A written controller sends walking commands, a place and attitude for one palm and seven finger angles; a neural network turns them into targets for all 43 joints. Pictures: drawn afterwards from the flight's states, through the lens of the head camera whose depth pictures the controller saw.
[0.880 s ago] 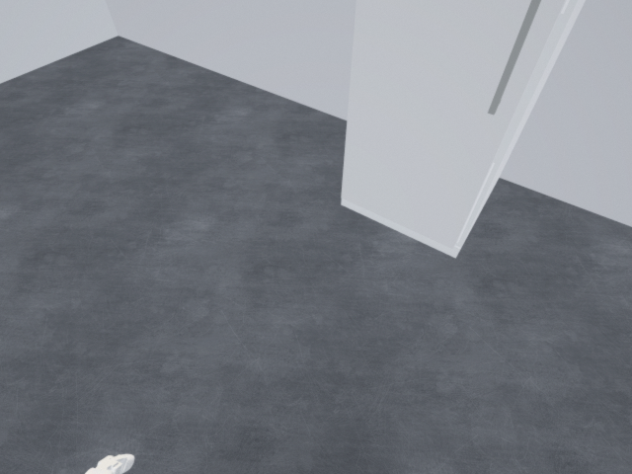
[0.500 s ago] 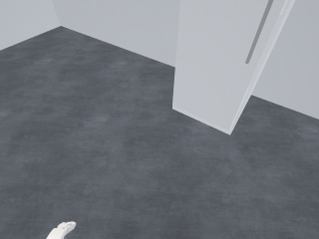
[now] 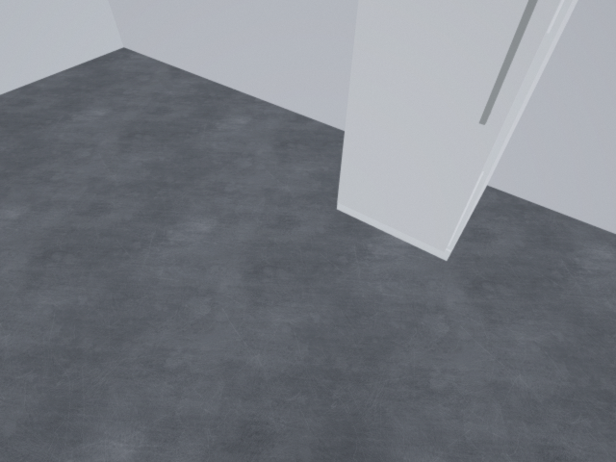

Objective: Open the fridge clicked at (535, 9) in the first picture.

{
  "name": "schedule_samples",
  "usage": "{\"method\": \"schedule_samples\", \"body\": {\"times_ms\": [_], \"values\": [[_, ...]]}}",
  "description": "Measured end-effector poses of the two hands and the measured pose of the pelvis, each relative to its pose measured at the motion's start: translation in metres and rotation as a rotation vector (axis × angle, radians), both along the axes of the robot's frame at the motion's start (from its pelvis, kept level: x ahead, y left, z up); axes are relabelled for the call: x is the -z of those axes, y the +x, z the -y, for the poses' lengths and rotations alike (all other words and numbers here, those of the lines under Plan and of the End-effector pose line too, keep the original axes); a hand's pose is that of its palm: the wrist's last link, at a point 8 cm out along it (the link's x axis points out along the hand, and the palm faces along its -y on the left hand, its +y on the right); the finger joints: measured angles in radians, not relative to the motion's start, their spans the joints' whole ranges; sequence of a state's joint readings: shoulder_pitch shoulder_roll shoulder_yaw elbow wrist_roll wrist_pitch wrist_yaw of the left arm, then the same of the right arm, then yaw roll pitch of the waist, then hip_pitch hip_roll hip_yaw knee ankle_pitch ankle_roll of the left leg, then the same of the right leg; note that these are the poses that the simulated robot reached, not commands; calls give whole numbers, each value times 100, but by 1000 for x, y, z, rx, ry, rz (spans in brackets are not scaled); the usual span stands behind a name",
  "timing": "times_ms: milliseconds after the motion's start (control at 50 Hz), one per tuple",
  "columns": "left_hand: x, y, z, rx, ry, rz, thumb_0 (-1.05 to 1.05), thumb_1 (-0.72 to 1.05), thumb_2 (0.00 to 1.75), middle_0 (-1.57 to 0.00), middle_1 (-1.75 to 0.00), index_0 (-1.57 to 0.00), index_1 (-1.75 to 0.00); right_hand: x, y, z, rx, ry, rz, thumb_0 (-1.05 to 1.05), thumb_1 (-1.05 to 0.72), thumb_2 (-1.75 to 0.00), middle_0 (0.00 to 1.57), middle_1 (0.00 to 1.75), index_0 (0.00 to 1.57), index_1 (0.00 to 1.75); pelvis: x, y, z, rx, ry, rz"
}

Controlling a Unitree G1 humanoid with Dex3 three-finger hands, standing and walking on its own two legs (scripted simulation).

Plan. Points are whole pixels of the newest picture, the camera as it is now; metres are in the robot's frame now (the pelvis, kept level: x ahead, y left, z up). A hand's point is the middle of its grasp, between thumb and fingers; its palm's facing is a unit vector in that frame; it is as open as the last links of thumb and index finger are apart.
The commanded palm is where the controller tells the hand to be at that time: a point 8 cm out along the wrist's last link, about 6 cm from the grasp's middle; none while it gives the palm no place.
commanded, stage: stand and wait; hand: right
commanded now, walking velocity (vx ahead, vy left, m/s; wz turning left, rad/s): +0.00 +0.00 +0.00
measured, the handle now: (509, 59) +1.02 -0.44 +0.09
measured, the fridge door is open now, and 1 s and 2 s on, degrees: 0 0 0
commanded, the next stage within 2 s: look at it before walking up in 0.04 s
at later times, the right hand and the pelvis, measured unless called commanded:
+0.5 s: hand out of the picture +0.06 -0.24 -0.16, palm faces -0.03 +0.95 -0.32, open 7.3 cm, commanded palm none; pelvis -0.01 +0.00 +0.00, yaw +0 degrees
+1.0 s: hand out of the picture +0.04 -0.21 -0.18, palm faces -0.05 +0.97 -0.25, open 7.3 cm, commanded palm none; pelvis +0.02 +0.00 -0.01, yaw +4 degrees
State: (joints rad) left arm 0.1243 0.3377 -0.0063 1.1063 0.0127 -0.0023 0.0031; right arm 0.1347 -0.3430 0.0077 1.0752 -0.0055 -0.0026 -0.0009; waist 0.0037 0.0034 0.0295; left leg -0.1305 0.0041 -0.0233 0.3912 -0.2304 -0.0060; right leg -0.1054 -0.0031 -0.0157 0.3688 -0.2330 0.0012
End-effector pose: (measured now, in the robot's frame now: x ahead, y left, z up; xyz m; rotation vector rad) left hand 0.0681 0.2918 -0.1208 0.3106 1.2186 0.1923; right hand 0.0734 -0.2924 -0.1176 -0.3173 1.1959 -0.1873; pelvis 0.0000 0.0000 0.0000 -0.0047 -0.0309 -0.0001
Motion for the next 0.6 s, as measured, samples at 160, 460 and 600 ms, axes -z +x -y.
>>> {"method": "schedule_samples", "body": {"times_ms": [160, 460, 600], "values": [[-1, -3, 0, 1, -6, 14, 0, 90, 90, -21, -30, -21, -30, 0, -2, -5, -8, 8, 16, 1, -91, -90, 20, 30, 21, 30, -1, -6, -2, -2, 0, 3], [-1, -16, -1, -6, -3, -8, 0, 90, 90, -21, -30, -21, -30, 3, -19, -6, -3, 15, -21, 1, -91, -90, 20, 30, 21, 30, -1, -12, -2, -5, 2, -1], [-1, -19, 0, -7, -1, -16, 0, 90, 90, -21, -30, -21, -30, 4, -22, -3, 2, 13, -30, 1, -91, -90, 20, 30, 21, 30, -1, -12, 0, -4, 2, 1]]}}
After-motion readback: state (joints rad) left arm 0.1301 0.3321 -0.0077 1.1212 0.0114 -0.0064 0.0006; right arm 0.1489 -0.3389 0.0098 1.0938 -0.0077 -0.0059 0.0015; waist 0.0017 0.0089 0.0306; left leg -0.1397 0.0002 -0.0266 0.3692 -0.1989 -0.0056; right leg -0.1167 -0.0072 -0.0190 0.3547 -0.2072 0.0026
